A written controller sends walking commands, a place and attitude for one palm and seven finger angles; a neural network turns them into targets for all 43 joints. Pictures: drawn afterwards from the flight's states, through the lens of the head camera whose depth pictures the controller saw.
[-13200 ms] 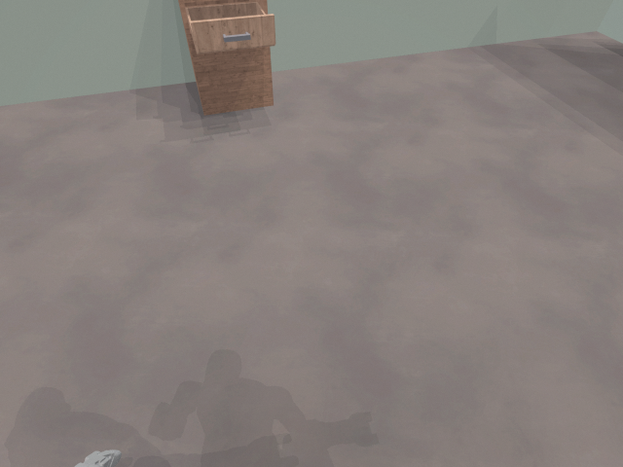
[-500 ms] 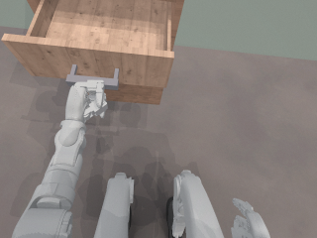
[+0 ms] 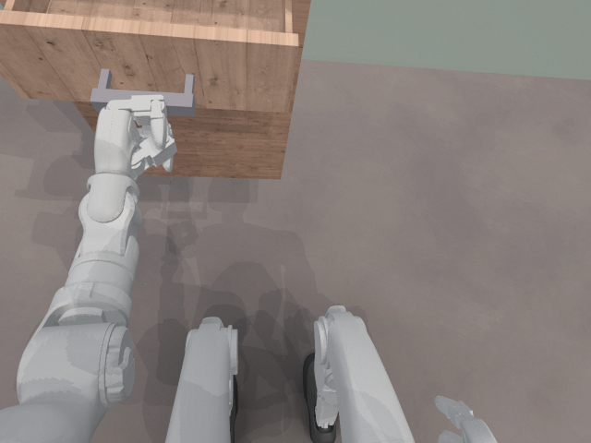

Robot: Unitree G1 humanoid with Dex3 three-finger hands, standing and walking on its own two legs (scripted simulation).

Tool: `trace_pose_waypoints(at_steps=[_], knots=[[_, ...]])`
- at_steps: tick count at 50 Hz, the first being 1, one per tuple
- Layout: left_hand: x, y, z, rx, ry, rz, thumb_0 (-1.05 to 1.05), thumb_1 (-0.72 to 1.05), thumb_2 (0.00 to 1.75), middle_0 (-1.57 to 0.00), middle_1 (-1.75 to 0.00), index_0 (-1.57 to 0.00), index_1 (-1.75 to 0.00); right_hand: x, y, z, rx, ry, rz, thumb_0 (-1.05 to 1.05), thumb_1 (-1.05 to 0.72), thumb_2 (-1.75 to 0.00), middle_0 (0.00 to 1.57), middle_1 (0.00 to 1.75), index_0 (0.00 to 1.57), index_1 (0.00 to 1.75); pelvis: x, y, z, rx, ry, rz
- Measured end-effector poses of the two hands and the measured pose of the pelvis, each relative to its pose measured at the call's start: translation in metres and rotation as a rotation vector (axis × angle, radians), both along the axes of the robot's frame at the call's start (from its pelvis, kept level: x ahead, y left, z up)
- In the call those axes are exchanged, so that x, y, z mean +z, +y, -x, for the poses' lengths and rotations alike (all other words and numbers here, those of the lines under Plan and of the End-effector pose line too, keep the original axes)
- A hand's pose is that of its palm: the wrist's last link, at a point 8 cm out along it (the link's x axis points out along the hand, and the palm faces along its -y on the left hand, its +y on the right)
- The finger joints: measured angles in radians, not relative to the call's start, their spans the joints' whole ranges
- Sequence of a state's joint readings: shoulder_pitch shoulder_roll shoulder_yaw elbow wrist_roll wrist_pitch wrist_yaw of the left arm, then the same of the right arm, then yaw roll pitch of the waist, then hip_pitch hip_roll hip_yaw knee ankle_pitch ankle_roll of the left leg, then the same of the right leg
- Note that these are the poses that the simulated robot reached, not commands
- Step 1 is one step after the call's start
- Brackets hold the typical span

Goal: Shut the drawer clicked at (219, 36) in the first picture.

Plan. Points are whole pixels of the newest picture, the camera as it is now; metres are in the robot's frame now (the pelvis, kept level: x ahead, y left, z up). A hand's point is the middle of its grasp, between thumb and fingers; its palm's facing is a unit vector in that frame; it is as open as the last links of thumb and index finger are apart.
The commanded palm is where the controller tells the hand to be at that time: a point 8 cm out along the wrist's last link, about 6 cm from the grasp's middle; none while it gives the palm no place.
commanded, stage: push the drawer shut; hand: left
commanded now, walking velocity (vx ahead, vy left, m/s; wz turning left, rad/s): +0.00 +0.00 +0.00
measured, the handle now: (146, 91) +0.57 +0.17 +0.01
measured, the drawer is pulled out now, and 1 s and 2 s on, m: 0.12 0.00 0.00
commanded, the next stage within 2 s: pull the fist back off the drawer in 1.20 s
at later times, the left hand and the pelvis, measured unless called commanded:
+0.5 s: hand (173, 106) +0.55 +0.14 +0.01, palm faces -0.04 -1.00 -0.06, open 3.0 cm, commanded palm +0.56 +0.16 +0.01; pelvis -0.01 +0.00 -0.02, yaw -1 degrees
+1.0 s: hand (177, 67) +0.61 +0.14 +0.01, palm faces -0.03 -1.00 -0.06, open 3.1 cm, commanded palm +0.62 +0.13 +0.01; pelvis -0.01 +0.01 -0.03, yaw -3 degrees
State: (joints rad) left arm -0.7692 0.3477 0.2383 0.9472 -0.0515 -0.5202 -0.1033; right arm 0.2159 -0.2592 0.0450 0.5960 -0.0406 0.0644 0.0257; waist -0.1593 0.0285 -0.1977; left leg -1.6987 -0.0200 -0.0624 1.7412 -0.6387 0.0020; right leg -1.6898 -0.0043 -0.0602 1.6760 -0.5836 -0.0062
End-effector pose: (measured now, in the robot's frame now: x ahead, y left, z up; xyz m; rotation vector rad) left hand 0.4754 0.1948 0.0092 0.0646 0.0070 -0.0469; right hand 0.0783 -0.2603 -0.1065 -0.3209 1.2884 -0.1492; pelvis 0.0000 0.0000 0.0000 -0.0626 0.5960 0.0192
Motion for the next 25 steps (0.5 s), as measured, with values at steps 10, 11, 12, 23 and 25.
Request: trace_pose_waypoints(at_steps=[10, 11, 12, 23, 25], knots=[[0.000, -0.001, -0.019, 0.007, -0.005, 0.001, -0.02, 0.83, 0.98, -1.40, -1.60, -1.39, -1.60, -0.004, -0.003, 0.006, -0.002, 0.044, 0.009, 0.01, -0.90, -0.90, 0.20, 0.30, 0.20, 0.30, -0.005, -0.001, 0.000, 0.001, 0.011, 0.004], [0.000, -0.001, -0.021, 0.007, -0.006, 0.001, -0.02, 0.83, 0.98, -1.40, -1.60, -1.40, -1.60, -0.005, -0.003, 0.007, -0.004, 0.047, 0.012, 0.01, -0.90, -0.90, 0.20, 0.30, 0.20, 0.30, -0.006, -0.001, 0.000, 0.001, 0.012, 0.005], [0.000, -0.001, -0.024, 0.006, -0.007, 0.001, -0.02, 0.83, 0.98, -1.40, -1.60, -1.40, -1.60, -0.005, -0.003, 0.008, -0.006, 0.050, 0.014, 0.01, -0.90, -0.90, 0.20, 0.30, 0.20, 0.30, -0.006, -0.001, 0.001, 0.000, 0.013, 0.006], [0.000, 0.000, -0.050, 0.004, -0.007, 0.003, -0.02, 0.81, 0.97, -1.40, -1.60, -1.40, -1.60, -0.006, -0.003, 0.031, -0.031, 0.105, 0.037, 0.01, -0.90, -0.90, 0.20, 0.30, 0.20, 0.30, -0.014, 0.001, 0.005, -0.003, 0.028, 0.019], [0.000, 0.000, -0.055, 0.005, -0.007, 0.003, -0.02, 0.81, 0.97, -1.40, -1.60, -1.40, -1.60, -0.006, -0.002, 0.037, -0.037, 0.121, 0.040, 0.01, -0.90, -0.90, 0.20, 0.30, 0.20, 0.30, -0.016, 0.002, 0.005, -0.003, 0.033, 0.022]])
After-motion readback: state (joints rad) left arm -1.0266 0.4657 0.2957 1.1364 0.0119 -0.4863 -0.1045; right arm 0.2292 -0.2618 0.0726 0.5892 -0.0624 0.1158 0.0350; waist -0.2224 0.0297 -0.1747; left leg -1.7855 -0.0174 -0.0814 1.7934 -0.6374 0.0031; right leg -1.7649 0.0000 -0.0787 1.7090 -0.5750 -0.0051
